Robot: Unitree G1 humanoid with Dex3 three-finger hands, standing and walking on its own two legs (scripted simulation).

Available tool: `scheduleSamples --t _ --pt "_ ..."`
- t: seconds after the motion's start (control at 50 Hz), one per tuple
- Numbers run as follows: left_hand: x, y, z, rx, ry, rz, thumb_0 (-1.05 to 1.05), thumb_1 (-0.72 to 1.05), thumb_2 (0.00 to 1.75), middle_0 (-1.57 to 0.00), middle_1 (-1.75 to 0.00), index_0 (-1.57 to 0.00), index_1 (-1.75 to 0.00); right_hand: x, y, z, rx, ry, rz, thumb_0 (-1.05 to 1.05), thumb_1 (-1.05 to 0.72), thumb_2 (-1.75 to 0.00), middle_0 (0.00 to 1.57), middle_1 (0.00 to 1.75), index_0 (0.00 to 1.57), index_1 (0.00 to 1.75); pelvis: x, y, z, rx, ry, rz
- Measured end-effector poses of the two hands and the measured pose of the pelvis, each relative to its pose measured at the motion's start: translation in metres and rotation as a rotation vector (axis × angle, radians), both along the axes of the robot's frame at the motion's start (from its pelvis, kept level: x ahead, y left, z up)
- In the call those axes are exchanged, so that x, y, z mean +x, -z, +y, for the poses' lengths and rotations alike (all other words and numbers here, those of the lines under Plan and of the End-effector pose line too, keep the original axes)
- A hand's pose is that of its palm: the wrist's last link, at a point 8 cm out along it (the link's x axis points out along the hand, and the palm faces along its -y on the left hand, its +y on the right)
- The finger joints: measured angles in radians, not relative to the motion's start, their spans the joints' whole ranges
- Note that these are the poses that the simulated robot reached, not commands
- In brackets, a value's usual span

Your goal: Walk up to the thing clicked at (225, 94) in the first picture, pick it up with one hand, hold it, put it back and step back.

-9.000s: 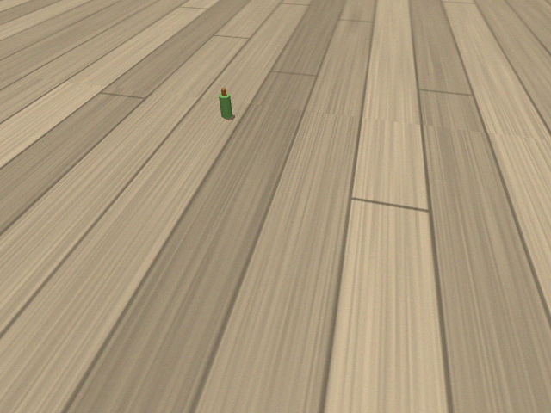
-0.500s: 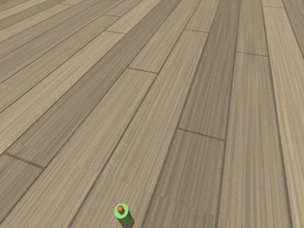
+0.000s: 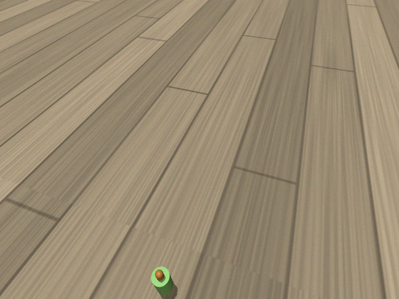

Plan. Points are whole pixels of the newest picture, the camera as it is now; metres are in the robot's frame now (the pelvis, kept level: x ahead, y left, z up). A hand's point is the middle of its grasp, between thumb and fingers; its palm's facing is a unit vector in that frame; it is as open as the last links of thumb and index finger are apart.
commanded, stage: stand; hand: left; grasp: from the side
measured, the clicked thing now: (162, 279) +0.33 +0.19 -0.68
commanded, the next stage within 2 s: go down in 0.54 s
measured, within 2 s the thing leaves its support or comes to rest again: neither
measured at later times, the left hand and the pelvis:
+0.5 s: hand out of the picture +0.08 +0.25 -0.15, palm faces -0.02 -0.94 -0.35, open 7.4 cm; pelvis +0.01 +0.00 +0.00, yaw +0 degrees
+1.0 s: hand out of the picture +0.16 +0.27 -0.17, palm faces +0.05 -0.94 -0.33, open 13.4 cm; pelvis -0.01 +0.01 -0.03, yaw -1 degrees
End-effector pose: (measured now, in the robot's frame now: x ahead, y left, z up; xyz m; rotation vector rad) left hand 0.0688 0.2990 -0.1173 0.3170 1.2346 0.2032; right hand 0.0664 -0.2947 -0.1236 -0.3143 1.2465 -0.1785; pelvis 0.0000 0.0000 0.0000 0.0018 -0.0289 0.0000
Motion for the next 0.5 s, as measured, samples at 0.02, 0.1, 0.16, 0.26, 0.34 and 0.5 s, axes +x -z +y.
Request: scheduleSamples --t 0.02,0.1,0.16,0.26,0.34,0.5 --pt "0.0 0.0 0.0 0.0 0.0 0.001 0.01 0.9 0.89 -0.2 -0.3 -0.21 -0.3 0.001 0.0 0.0 0.0 -0.001 -0.001 0.0 -0.9 -0.9 0.21 0.3 0.2 0.3 0.0 0.0 0.0 0.0 0.0 0.0" --pt "0.001 0.0 0.0 0.002 -0.002 0.003 0.01 0.9 0.89 -0.2 -0.3 -0.21 -0.3 0.005 0.0 0.0 0.0 -0.005 -0.004 0.0 -0.9 -0.9 0.21 0.3 0.2 0.3 0.002 0.0 0.0 0.0 -0.001 0.002" --pt "0.002 0.0 0.0 0.003 -0.003 0.004 0.01 0.9 0.89 -0.2 -0.3 -0.21 -0.3 0.008 0.0 0.0 0.0 -0.007 -0.006 0.0 -0.9 -0.9 0.21 0.3 0.2 0.3 0.003 0.0 0.0 0.001 -0.002 0.002" --pt "0.003 0.0 0.0 0.005 -0.003 0.002 0.01 0.9 0.89 -0.2 -0.3 -0.21 -0.3 0.011 -0.001 -0.001 -0.001 -0.005 -0.01 0.0 -0.9 -0.9 0.21 0.3 0.2 0.3 0.005 0.0 -0.001 -0.001 -0.002 0.001" --pt "0.005 0.0 -0.001 0.003 -0.003 -0.002 0.01 0.9 0.89 -0.2 -0.3 -0.21 -0.3 0.013 -0.001 -0.002 -0.003 -0.004 -0.014 0.0 -0.9 -0.9 0.21 0.3 0.2 0.3 0.006 0.0 -0.001 -0.002 -0.001 0.0" --pt "0.007 0.0 -0.002 0.001 0.001 -0.007 0.01 0.9 0.89 -0.2 -0.3 -0.21 -0.3 0.012 -0.002 -0.003 -0.006 -0.001 -0.014 0.0 -0.9 -0.9 0.21 0.3 0.2 0.3 0.006 0.0 -0.001 -0.002 0.0 -0.001"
